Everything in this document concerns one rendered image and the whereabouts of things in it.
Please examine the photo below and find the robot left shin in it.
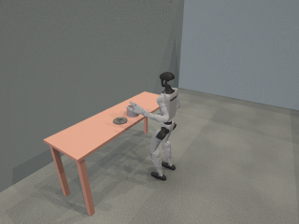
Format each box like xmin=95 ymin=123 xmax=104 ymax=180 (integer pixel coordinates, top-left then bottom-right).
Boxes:
xmin=150 ymin=152 xmax=163 ymax=176

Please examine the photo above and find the robot right upper arm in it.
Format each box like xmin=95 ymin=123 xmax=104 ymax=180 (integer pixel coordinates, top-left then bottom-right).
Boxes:
xmin=172 ymin=88 xmax=180 ymax=109

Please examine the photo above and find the table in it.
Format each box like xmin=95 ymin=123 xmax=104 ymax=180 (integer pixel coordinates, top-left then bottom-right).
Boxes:
xmin=43 ymin=91 xmax=168 ymax=216

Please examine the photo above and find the lid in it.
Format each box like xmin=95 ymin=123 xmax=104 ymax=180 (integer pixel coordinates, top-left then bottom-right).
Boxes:
xmin=113 ymin=117 xmax=128 ymax=124

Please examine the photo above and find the pot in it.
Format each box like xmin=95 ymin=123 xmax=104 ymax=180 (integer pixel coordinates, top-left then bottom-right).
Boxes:
xmin=126 ymin=105 xmax=139 ymax=118

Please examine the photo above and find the right robot thigh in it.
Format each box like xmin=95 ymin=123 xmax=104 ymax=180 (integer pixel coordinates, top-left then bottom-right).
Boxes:
xmin=162 ymin=122 xmax=177 ymax=149

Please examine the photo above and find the left robot forearm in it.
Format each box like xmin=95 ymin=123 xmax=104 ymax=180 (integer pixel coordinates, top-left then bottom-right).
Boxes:
xmin=142 ymin=109 xmax=168 ymax=122

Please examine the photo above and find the robot left hand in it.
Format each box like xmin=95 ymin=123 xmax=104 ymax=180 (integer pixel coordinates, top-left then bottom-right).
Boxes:
xmin=127 ymin=101 xmax=144 ymax=115

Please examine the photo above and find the robot left upper arm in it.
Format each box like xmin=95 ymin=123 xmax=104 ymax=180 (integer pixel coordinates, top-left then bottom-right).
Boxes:
xmin=156 ymin=94 xmax=170 ymax=123

